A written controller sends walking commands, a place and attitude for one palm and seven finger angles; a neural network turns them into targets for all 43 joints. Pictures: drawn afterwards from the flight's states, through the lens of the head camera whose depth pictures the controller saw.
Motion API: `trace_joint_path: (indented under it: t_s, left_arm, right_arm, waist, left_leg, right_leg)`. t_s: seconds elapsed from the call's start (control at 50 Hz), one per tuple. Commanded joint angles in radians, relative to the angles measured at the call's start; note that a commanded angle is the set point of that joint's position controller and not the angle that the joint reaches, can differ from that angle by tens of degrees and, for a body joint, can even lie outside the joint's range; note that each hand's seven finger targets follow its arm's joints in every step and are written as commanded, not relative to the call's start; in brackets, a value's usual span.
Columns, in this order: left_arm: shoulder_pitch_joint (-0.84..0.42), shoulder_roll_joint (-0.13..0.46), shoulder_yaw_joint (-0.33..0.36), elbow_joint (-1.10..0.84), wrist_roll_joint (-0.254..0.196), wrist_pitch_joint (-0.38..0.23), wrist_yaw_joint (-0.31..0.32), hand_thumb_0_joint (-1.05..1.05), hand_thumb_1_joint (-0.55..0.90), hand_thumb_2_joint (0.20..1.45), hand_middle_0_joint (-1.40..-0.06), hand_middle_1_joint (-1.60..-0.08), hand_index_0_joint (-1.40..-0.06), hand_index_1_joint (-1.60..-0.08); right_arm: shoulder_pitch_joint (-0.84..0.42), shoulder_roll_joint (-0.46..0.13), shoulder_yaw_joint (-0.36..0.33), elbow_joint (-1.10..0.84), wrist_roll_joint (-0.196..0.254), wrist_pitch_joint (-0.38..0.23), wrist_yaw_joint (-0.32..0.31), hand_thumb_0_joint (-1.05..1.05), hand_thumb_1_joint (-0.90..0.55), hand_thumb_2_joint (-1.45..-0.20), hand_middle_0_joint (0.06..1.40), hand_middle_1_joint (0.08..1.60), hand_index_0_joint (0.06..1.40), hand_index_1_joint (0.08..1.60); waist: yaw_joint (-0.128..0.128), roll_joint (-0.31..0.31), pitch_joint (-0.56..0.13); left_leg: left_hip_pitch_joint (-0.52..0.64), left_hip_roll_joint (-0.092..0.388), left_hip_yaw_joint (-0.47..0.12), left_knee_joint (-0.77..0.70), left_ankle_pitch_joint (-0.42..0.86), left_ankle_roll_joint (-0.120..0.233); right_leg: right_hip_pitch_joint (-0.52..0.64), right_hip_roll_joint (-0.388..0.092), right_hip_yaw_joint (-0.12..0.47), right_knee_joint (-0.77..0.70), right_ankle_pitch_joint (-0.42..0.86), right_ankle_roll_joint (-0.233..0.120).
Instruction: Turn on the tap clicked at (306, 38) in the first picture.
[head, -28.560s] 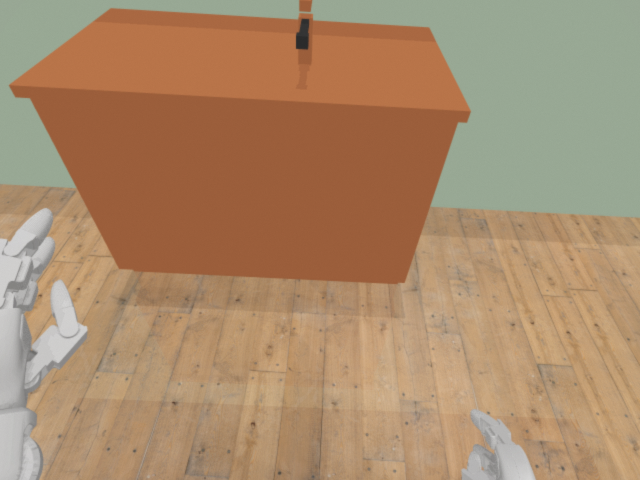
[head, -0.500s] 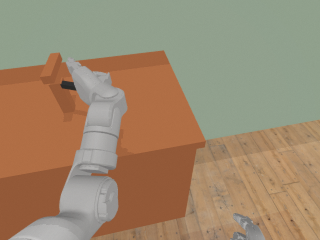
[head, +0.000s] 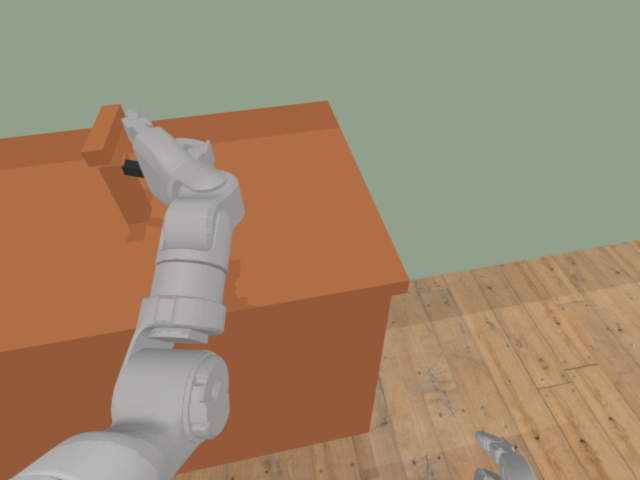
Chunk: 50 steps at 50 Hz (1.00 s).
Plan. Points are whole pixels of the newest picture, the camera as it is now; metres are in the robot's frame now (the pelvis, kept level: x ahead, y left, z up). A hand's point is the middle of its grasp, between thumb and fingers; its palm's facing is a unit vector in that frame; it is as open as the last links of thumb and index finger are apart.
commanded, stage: draw the hand back beside the body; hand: left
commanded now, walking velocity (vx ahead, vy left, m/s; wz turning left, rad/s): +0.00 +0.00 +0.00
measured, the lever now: (201, 179) +0.48 +0.23 +0.14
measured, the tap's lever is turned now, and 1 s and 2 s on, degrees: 63 63 63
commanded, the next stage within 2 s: step back with the hand held close in 1.46 s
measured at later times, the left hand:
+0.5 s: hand (135, 236) +0.29 +0.21 +0.22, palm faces +0.34 -0.93 -0.16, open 7.7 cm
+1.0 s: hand (85, 306) +0.23 +0.26 +0.17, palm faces +0.36 -0.90 -0.25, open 7.5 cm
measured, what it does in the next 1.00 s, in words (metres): stands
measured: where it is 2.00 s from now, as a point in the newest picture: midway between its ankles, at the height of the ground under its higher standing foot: outside the picture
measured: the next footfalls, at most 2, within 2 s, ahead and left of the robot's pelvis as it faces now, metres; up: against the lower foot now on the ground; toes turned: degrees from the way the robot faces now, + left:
none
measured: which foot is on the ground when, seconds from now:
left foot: down 0.00-1.00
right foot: down 0.00-1.00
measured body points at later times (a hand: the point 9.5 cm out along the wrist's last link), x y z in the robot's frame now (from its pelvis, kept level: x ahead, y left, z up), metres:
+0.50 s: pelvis -0.02 +0.02 +0.00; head -0.03 -0.01 +0.45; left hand +0.26 +0.26 +0.22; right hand +0.17 -0.22 -0.09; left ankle -0.02 +0.14 -0.74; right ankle +0.01 -0.08 -0.74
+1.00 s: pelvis -0.01 +0.04 +0.00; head -0.02 +0.02 +0.45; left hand +0.21 +0.30 +0.18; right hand +0.16 -0.19 -0.09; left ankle -0.02 +0.14 -0.74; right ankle +0.01 -0.08 -0.74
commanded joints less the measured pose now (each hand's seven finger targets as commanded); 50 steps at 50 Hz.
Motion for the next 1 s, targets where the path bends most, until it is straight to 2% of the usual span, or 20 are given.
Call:
trace_joint_path:
  t_s: [0.0,0.02,0.06,0.08,0.12,0.16,0.18,0.22,0.28,0.32,0.34,0.42,0.48,0.52,0.54,0.6,0.62,0.74,0.88,0.98]
  left_arm:
    - [-0.318,0.177,-0.136,-0.306,0.064,-0.063,-0.260,0.000,0.900,0.900,-0.152,-0.156,-0.152,-0.156]
    - [-0.275,0.258,-0.066,-0.350,0.052,-0.068,-0.309,0.000,0.900,0.900,-0.153,-0.159,-0.153,-0.159]
    - [-0.158,0.245,-0.098,-0.441,0.004,-0.075,-0.432,0.000,0.900,0.900,-0.155,-0.165,-0.155,-0.165]
    - [-0.072,0.273,-0.064,-0.437,-0.034,-0.078,-0.498,0.000,0.900,0.900,-0.156,-0.168,-0.156,-0.168]
    - [0.128,0.367,0.086,-0.490,-0.096,-0.056,-0.524,0.000,0.900,0.900,-0.158,-0.174,-0.158,-0.174]
    - [0.172,0.324,0.069,-0.628,-0.126,-0.033,-0.499,0.000,0.900,0.900,-0.160,-0.180,-0.160,-0.180]
    - [0.315,0.494,0.065,-0.602,-0.128,-0.177,-0.580,0.000,0.900,0.900,-0.161,-0.183,-0.161,-0.183]
    - [0.397,0.554,0.127,-0.662,-0.125,-0.308,-0.626,0.000,0.900,0.900,-0.163,-0.189,-0.163,-0.189]
    - [0.289,0.505,0.012,-0.902,-0.109,-0.480,-0.667,0.000,0.900,0.900,-0.166,-0.198,-0.166,-0.198]
    - [0.222,0.451,-0.085,-0.938,-0.097,-0.548,-0.675,0.000,0.900,0.900,-0.168,-0.204,-0.168,-0.204]
    - [0.208,0.419,-0.125,-0.915,-0.092,-0.569,-0.673,0.000,0.900,0.900,-0.169,-0.207,-0.169,-0.207]
    - [0.280,0.341,-0.207,-0.757,-0.087,-0.611,-0.677,0.000,0.900,0.900,-0.173,-0.219,-0.173,-0.219]
    - [0.392,0.373,-0.158,-0.683,-0.083,-0.626,-0.678,0.000,0.900,0.900,-0.176,-0.228,-0.176,-0.228]
    - [0.500,0.420,-0.086,-0.657,-0.084,-0.634,-0.683,0.000,0.900,0.900,-0.178,-0.234,-0.178,-0.234]
    - [0.547,0.393,-0.095,-0.662,-0.092,-0.636,-0.693,0.000,0.900,0.900,-0.179,-0.237,-0.179,-0.237]
    - [0.626,0.480,0.018,-0.742,-0.100,-0.649,-0.701,0.000,0.900,0.900,-0.182,-0.246,-0.182,-0.246]
    - [0.659,0.533,0.082,-0.763,-0.099,-0.653,-0.700,0.000,0.900,0.900,-0.183,-0.249,-0.183,-0.249]
    - [0.750,0.482,0.047,-0.923,-0.095,-0.672,-0.712,0.000,0.900,0.900,-0.189,-0.267,-0.189,-0.267]
    - [0.868,0.415,-0.023,-0.927,-0.083,-0.685,-0.711,0.000,0.900,0.900,-0.196,-0.288,-0.196,-0.288]
    - [0.965,0.463,0.041,-0.993,-0.075,-0.707,-0.697,0.000,0.900,0.900,-0.200,-0.300,-0.200,-0.300]
  right_arm:
    - [-0.054,-0.125,-0.035,-0.170,0.014,0.000,-0.034,0.000,-0.900,-0.900,0.200,0.300,0.200,0.300]
    - [-0.052,-0.130,-0.034,-0.187,0.018,0.011,-0.047,0.000,-0.900,-0.900,0.200,0.300,0.200,0.300]
    - [-0.074,-0.109,-0.018,-0.234,0.034,0.035,-0.066,0.000,-0.900,-0.900,0.200,0.300,0.200,0.300]
    - [-0.076,-0.111,-0.009,-0.248,0.040,0.043,-0.072,0.000,-0.900,-0.900,0.200,0.300,0.200,0.300]
    - [-0.127,-0.101,0.005,-0.290,0.056,0.055,-0.078,0.000,-0.900,-0.900,0.200,0.300,0.200,0.300]
    - [-0.178,-0.080,0.022,-0.326,0.070,0.048,-0.071,0.000,-0.900,-0.900,0.200,0.300,0.200,0.300]
    - [-0.111,-0.101,0.001,-0.310,0.032,0.045,-0.037,0.000,-0.900,-0.900,0.200,0.300,0.200,0.300]
    - [-0.118,-0.097,-0.006,-0.326,0.035,0.029,-0.015,0.000,-0.900,-0.900,0.200,0.300,0.200,0.300]
    - [-0.120,-0.083,-0.012,-0.350,0.033,-0.036,-0.006,0.000,-0.900,-0.900,0.200,0.300,0.200,0.300]
    - [-0.105,-0.089,-0.011,-0.341,0.033,-0.075,-0.007,0.000,-0.900,-0.900,0.200,0.300,0.200,0.300]
    - [-0.097,-0.097,-0.012,-0.333,0.030,-0.092,-0.008,0.000,-0.900,-0.900,0.200,0.300,0.200,0.300]
    - [-0.080,-0.109,-0.011,-0.304,0.037,-0.116,-0.025,0.000,-0.900,-0.900,0.200,0.300,0.200,0.300]
    - [-0.091,-0.110,-0.010,-0.298,0.035,-0.097,-0.028,0.000,-0.900,-0.900,0.200,0.300,0.200,0.300]
    - [-0.094,-0.111,-0.006,-0.297,0.034,-0.077,-0.026,0.000,-0.900,-0.900,0.200,0.300,0.200,0.300]
    - [-0.099,-0.097,0.001,-0.310,0.034,-0.067,-0.023,0.000,-0.900,-0.900,0.200,0.300,0.200,0.300]
    - [-0.108,-0.089,0.002,-0.331,0.027,-0.044,-0.021,0.000,-0.900,-0.900,0.200,0.300,0.200,0.300]
    - [-0.102,-0.091,-0.001,-0.331,0.024,-0.039,-0.020,0.000,-0.900,-0.900,0.200,0.300,0.200,0.300]
    - [-0.091,-0.082,-0.003,-0.359,0.017,-0.056,-0.011,0.000,-0.900,-0.900,0.200,0.300,0.200,0.300]
    - [-0.066,-0.108,-0.018,-0.337,0.018,-0.097,-0.012,0.000,-0.900,-0.900,0.200,0.300,0.200,0.300]
    - [-0.057,-0.114,-0.025,-0.333,0.014,-0.115,-0.014,0.000,-0.900,-0.900,0.200,0.300,0.200,0.300]
  waist:
    - [-0.044,-0.142,-0.321]
    - [-0.015,-0.110,-0.365]
    - [-0.006,-0.140,-0.359]
    - [0.004,-0.189,-0.322]
    - [0.072,-0.163,-0.289]
    - [0.078,-0.150,-0.216]
    - [0.009,-0.159,-0.095]
    - [0.041,-0.080,-0.126]
    - [-0.003,0.067,-0.168]
    - [-0.034,0.144,-0.134]
    - [-0.048,0.138,-0.110]
    - [-0.062,-0.053,-0.015]
    - [-0.040,-0.111,-0.021]
    - [-0.018,-0.079,-0.029]
    - [-0.013,-0.080,-0.022]
    - [0.014,-0.054,-0.084]
    - [0.023,0.013,-0.101]
    - [0.008,0.055,-0.058]
    - [-0.010,-0.012,0.015]
    - [0.007,0.031,-0.033]
  left_leg:
    - [0.102,-0.021,0.070,-0.030,0.357,0.052]
    - [0.119,-0.025,0.073,-0.043,0.401,0.053]
    - [0.129,-0.023,0.074,-0.051,0.431,0.057]
    - [0.114,-0.020,0.073,-0.061,0.415,0.060]
    - [0.084,-0.018,0.076,-0.082,0.387,0.056]
    - [0.070,-0.016,0.081,-0.086,0.356,0.050]
    - [0.025,-0.002,0.075,-0.077,0.301,0.056]
    - [0.004,-0.011,0.073,-0.065,0.282,0.061]
    - [0.096,-0.016,0.079,-0.054,0.263,0.057]
    - [0.149,-0.017,0.072,-0.060,0.221,0.051]
    - [0.168,-0.014,0.063,-0.066,0.194,0.050]
    - [0.149,-0.022,0.049,-0.104,0.048,0.064]
    - [0.116,-0.032,0.046,-0.123,0.008,0.068]
    - [0.098,-0.030,0.039,-0.143,0.020,0.057]
    - [0.089,-0.025,0.039,-0.150,0.032,0.056]
    - [0.079,-0.019,0.044,-0.140,0.122,0.052]
    - [0.083,-0.017,0.041,-0.141,0.142,0.044]
    - [0.093,0.001,0.026,-0.130,0.219,0.025]
    - [0.104,0.005,0.017,-0.137,0.172,0.028]
    - [0.109,0.004,0.003,-0.129,0.216,0.014]
  right_leg:
    - [0.261,-0.024,0.051,-0.017,0.401,0.022]
    - [0.319,-0.023,0.052,-0.011,0.455,0.022]
    - [0.371,-0.027,0.060,-0.014,0.544,0.030]
    - [0.379,-0.027,0.061,-0.021,0.565,0.037]
    - [0.411,-0.025,0.065,-0.037,0.523,0.040]
    - [0.372,-0.028,0.071,-0.060,0.452,0.045]
    - [0.299,-0.045,0.080,-0.046,0.457,0.065]
    - [0.318,-0.048,0.100,-0.042,0.417,0.052]
    - [0.252,-0.030,0.096,-0.066,0.299,0.033]
    - [0.178,-0.021,0.091,-0.090,0.214,0.028]
    - [0.144,-0.012,0.085,-0.101,0.174,0.025]
    - [0.092,-0.002,0.072,-0.146,0.023,0.033]
    - [0.125,-0.009,0.071,-0.158,-0.029,0.033]
    - [0.165,-0.009,0.064,-0.157,-0.014,0.026]
    - [0.181,-0.011,0.061,-0.149,0.001,0.026]
    - [0.270,-0.014,0.069,-0.144,0.097,0.019]
    - [0.288,-0.013,0.071,-0.139,0.122,0.016]
    - [0.264,-0.005,0.065,-0.130,0.173,0.013]
    - [0.193,0.001,0.057,-0.138,0.112,0.020]
    - [0.232,-0.001,0.056,-0.119,0.136,0.015]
